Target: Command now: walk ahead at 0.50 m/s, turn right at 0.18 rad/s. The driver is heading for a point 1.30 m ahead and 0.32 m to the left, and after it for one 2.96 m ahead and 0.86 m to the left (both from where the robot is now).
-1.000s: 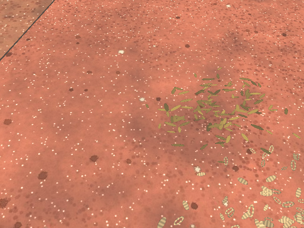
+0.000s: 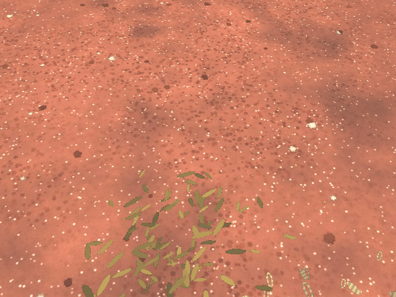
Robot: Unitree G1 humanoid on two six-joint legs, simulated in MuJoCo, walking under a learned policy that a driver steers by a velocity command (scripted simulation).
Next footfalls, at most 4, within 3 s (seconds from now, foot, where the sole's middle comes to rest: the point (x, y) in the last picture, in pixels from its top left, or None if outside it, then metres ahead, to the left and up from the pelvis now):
0.40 right None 0.38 -0.15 -0.77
0.94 left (173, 251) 0.65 0.11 -0.77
1.42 right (201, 176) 0.98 0.01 -0.77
1.92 left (112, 163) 1.04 0.39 -0.77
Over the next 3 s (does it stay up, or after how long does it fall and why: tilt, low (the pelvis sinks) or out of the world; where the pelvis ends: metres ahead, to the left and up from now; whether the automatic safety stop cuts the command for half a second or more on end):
stays up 1.25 0.43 0.01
